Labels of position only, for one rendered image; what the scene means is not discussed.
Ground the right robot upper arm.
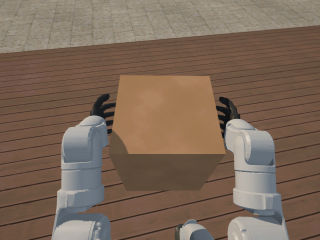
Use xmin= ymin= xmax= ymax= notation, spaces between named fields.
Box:
xmin=227 ymin=216 xmax=289 ymax=240

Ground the robot right hand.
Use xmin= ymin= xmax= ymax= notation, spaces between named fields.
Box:
xmin=216 ymin=97 xmax=240 ymax=138

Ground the robot left hand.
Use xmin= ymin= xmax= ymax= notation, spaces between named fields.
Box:
xmin=90 ymin=93 xmax=116 ymax=134

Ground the robot left forearm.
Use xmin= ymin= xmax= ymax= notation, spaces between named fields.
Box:
xmin=51 ymin=115 xmax=109 ymax=240

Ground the robot right forearm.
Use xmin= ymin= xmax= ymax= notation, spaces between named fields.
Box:
xmin=224 ymin=119 xmax=290 ymax=240

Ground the left robot upper arm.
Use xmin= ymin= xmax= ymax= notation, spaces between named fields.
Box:
xmin=52 ymin=213 xmax=111 ymax=240

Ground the carton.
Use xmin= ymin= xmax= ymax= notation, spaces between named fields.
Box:
xmin=108 ymin=75 xmax=226 ymax=191

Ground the robot right thigh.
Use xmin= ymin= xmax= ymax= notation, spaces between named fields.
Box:
xmin=179 ymin=223 xmax=214 ymax=240

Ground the robot right shin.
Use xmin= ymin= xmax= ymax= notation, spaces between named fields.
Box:
xmin=183 ymin=219 xmax=197 ymax=226

